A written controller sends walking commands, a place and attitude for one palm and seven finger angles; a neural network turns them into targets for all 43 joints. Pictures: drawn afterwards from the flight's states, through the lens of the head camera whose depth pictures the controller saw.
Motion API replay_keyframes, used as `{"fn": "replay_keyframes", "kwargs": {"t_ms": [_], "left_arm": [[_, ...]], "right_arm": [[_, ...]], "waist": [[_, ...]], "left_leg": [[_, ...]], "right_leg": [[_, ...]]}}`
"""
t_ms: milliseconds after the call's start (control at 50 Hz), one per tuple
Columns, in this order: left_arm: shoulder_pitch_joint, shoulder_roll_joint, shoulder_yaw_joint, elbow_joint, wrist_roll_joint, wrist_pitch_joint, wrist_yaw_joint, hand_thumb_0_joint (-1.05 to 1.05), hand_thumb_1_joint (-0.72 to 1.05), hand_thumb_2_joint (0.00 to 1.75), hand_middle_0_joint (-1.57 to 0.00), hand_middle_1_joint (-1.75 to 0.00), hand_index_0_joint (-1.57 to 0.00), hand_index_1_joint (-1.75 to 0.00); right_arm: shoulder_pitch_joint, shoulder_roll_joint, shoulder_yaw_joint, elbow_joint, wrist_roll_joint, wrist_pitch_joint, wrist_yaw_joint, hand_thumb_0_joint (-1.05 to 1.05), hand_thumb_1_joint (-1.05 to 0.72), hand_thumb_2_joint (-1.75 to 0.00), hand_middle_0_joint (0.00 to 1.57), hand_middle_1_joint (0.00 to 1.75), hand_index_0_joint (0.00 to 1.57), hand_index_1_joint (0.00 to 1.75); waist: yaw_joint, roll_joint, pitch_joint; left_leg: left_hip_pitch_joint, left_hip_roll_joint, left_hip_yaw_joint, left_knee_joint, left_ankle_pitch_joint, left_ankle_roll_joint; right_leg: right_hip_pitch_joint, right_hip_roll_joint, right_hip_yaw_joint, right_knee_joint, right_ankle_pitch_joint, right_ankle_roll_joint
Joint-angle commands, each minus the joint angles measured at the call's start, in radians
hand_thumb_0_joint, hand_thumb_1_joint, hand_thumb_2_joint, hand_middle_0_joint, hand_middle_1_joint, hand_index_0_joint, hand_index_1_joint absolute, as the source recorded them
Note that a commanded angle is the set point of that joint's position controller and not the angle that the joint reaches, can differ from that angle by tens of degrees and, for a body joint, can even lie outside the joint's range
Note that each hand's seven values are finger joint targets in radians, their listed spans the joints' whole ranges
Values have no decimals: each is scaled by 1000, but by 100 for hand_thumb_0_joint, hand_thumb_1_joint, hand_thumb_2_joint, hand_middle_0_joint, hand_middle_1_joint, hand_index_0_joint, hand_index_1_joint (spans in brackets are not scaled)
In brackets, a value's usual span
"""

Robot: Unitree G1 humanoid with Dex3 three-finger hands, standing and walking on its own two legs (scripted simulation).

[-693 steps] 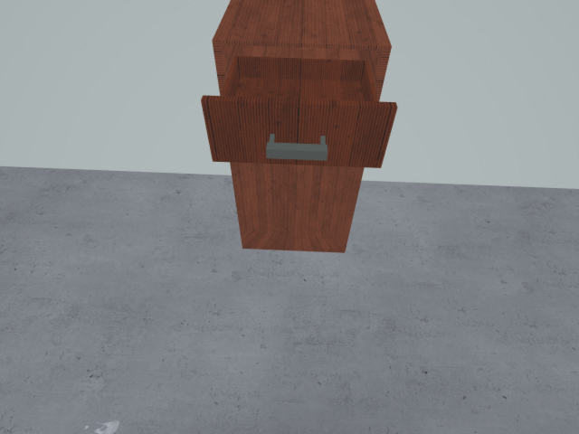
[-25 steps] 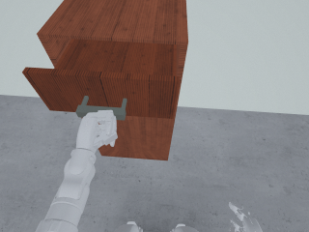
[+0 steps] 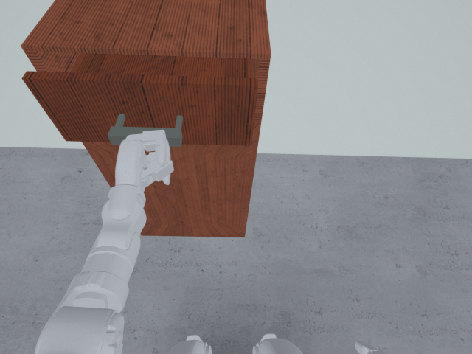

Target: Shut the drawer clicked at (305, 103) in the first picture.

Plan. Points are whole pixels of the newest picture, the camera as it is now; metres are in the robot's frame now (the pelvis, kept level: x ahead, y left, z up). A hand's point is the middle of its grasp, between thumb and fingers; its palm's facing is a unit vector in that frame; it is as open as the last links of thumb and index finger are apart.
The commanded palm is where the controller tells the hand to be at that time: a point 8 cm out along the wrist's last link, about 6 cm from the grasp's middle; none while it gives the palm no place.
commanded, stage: push the drawer shut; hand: left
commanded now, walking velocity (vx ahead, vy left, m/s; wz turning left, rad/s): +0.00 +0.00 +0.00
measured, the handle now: (148, 128) +0.51 +0.15 +0.07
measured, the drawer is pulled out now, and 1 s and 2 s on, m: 0.07 0.00 0.00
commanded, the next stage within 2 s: pull the fist back off the drawer in 0.86 s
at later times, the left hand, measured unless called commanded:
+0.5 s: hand (170, 134) +0.49 +0.11 +0.06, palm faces -0.04 -1.00 -0.02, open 3.0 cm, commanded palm +0.47 +0.17 +0.07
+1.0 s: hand (165, 129) +0.51 +0.12 +0.06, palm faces -0.03 -1.00 -0.03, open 2.9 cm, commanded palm +0.52 +0.16 +0.07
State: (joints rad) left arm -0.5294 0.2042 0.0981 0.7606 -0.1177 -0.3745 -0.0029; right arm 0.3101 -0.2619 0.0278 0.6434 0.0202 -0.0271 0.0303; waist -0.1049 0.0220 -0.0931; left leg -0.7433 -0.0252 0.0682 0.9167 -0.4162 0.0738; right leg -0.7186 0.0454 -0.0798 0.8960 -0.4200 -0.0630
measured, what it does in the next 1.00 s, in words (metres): stands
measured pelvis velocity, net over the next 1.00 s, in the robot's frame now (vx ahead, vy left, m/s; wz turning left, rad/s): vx -0.02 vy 0.01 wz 0.01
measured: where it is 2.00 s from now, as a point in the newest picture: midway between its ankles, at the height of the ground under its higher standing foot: outside the picture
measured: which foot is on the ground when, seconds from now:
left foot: down 0.00-1.00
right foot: down 0.00-1.00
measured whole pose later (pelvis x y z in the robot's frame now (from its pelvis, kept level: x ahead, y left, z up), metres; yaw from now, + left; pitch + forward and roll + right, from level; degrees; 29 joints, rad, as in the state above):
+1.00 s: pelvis -0.02 +0.01 -0.02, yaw +0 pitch +21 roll -4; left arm -1.01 0.37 0.23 1.26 -0.04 -0.45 -0.04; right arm 0.40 -0.28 0.05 0.67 -0.02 -0.02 0.04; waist -0.21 0.03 -0.10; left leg -0.98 -0.01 0.03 1.03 -0.42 0.09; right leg -0.93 0.05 -0.12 0.96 -0.41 -0.06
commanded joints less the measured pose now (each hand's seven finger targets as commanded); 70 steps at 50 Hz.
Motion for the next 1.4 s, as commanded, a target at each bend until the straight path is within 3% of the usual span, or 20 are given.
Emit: {"fn": "replay_keyframes", "kwargs": {"t_ms": [0,20,200,280,360,380,400,500,740,860,940,960,980,1060,1120,1180,1240,1280,1340,1380], "left_arm": [[-496,170,80,-131,-7,-81,8,0,90,90,-140,-160,-140,-160],[-514,212,113,-105,-5,-84,7,0,90,90,-140,-160,-140,-160],[-635,255,159,-2,-5,-110,-33,0,90,90,-140,-160,-140,-160],[-695,281,174,68,-4,-109,-52,0,90,90,-140,-160,-140,-160],[-724,300,192,98,7,-124,-53,0,90,90,-140,-160,-140,-160],[-757,280,176,98,5,-124,-53,0,90,90,-140,-160,-140,-160],[-755,314,205,103,10,-126,-51,0,90,90,-140,-160,-140,-160],[-788,335,214,142,28,-129,-43,0,90,90,-140,-160,-140,-160],[-1030,379,208,182,67,-137,-12,0,90,90,-140,-160,-140,-160],[-1107,353,158,252,75,-126,-3,0,90,90,-140,-160,-140,-160],[-1171,361,147,240,75,-126,10,0,90,90,-140,-160,-140,-160],[-1172,327,123,246,72,-123,10,0,90,90,-140,-160,-140,-160],[-1163,359,155,261,74,-120,17,0,90,90,-140,-160,-140,-160],[-1154,312,123,294,81,-106,23,0,90,90,-140,-160,-140,-160],[-1138,349,162,297,84,-107,32,0,90,90,-140,-160,-140,-160],[-1106,299,141,291,80,-109,30,0,90,90,-140,-160,-140,-160],[-1041,332,173,284,78,-114,30,0,90,90,-140,-160,-140,-160],[-1024,272,135,244,74,-122,28,0,90,90,-140,-160,-140,-160],[-942,277,162,208,67,-130,35,0,90,90,-140,-160,-140,-160],[-862,259,162,199,58,-127,36,0,90,90,-140,-160,-140,-160]], "right_arm": [[62,-152,-51,-96,2,-26,-5,0,-90,-90,20,30,20,30],[70,-156,-50,-93,2,-25,-7,0,-90,-90,20,30,20,30],[134,-157,-52,-81,-7,-16,-2,0,-90,-90,20,30,20,30],[154,-157,-48,-76,-8,-9,-1,0,-90,-90,20,30,20,30],[172,-159,-51,-76,-11,-6,4,0,-90,-90,20,30,20,30],[177,-157,-50,-73,-15,-6,6,0,-90,-90,20,30,20,30],[187,-162,-53,-70,-17,-5,7,0,-90,-90,20,30,20,30],[208,-171,-55,-65,-22,9,13,0,-90,-90,20,30,20,30],[251,-181,-51,-36,-34,17,9,0,-90,-90,20,30,20,30],[259,-195,-42,-20,-37,2,3,0,-90,-90,20,30,20,30],[268,-212,-39,-12,-40,-17,-4,0,-90,-90,20,30,20,30],[268,-208,-38,-14,-41,-21,-3,0,-90,-90,20,30,20,30],[271,-213,-39,-11,-44,-22,-3,0,-90,-90,20,30,20,30],[273,-215,-40,-15,-47,-24,4,0,-90,-90,20,30,20,30],[276,-222,-42,-19,-51,-22,10,0,-90,-90,20,30,20,30],[270,-220,-48,-25,-54,-19,20,0,-90,-90,20,30,20,30],[265,-225,-48,-37,-50,-10,25,0,-90,-90,20,30,20,30],[257,-217,-53,-46,-52,-6,31,0,-90,-90,20,30,20,30],[253,-218,-62,-53,-50,3,37,0,-90,-90,20,30,20,30],[243,-212,-64,-66,-45,14,39,0,-90,-90,20,30,20,30]], "waist": [[-25,-28,-325],[-23,-32,-319],[-31,11,-426],[-49,-22,-398],[-46,41,-419],[-65,24,-417],[-53,18,-438],[-68,28,-441],[-140,68,-462],[-186,98,-401],[-200,130,-441],[-202,140,-445],[-196,121,-443],[-201,124,-422],[-184,130,-433],[-175,114,-422],[-146,112,-425],[-138,137,-432],[-106,131,-463],[-92,79,-460]], "left_leg": [[169,22,-109,-110,164,-36],[161,22,-113,-109,159,-33],[175,20,-103,-80,229,-32],[112,17,-97,-67,209,-25],[140,20,-100,-56,234,-27],[139,22,-101,-53,236,-25],[132,22,-102,-48,240,-26],[145,27,-110,-37,259,-27],[139,33,-133,-11,214,-20],[133,44,-170,-27,86,-20],[184,57,-213,-47,30,-25],[192,55,-217,-48,24,-26],[179,56,-223,-49,7,-27],[180,57,-241,-61,-28,-30],[191,59,-257,-62,-18,-35],[213,65,-272,-72,-29,-41],[223,70,-280,-81,-12,-47],[266,75,-290,-89,12,-55],[317,82,-294,-90,95,-69],[301,79,-270,-88,131,-66]], "right_leg": [[124,-23,106,-133,202,44],[122,-21,107,-130,198,42],[145,-15,116,-108,277,42],[149,-13,128,-110,279,47],[109,-9,120,-95,281,41],[101,-7,118,-96,284,45],[112,-7,119,-89,285,44],[67,-2,110,-81,285,42],[-20,2,107,-82,214,48],[-139,3,90,-93,69,46],[-200,1,73,-77,32,45],[-206,1,71,-76,29,44],[-205,0,70,-75,22,43],[-234,-3,62,-71,9,41],[-242,-3,57,-57,18,35],[-254,-4,50,-57,17,36],[-246,-2,46,-45,24,31],[-255,-3,41,-40,38,29],[-243,1,33,-30,76,26],[-193,5,35,-43,93,28]]}}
